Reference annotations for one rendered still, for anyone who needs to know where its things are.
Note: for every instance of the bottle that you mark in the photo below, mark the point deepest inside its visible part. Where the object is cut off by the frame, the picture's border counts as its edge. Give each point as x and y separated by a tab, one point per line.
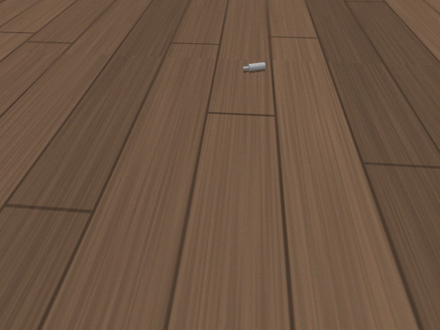
255	66

